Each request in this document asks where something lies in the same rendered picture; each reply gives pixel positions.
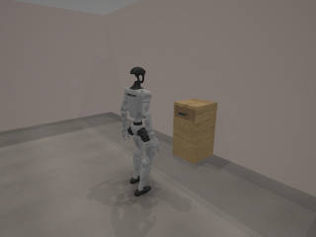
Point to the left robot foot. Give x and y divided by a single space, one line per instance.
133 181

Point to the robot left upper arm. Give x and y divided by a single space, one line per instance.
124 105

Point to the cabinet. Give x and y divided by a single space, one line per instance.
193 141

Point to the right robot forearm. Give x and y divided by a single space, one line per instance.
149 126

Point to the left robot forearm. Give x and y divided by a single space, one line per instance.
124 118

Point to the robot head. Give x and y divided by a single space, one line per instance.
137 71

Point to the right robot hand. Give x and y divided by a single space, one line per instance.
154 143

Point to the robot right upper arm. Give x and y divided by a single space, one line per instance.
146 97

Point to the drawer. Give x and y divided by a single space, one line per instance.
190 113

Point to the left robot hand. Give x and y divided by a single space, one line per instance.
124 130

